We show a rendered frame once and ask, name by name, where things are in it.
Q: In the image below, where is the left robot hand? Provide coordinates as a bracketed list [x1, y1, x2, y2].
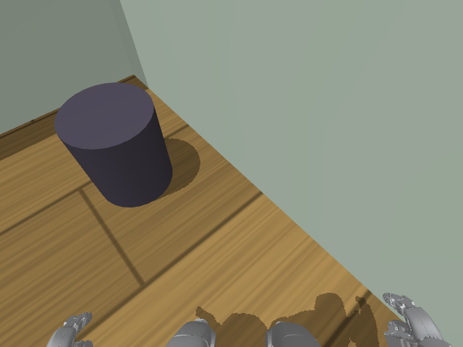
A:
[46, 312, 93, 347]

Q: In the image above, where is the right robot hand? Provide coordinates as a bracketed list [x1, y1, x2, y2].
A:
[383, 293, 444, 347]

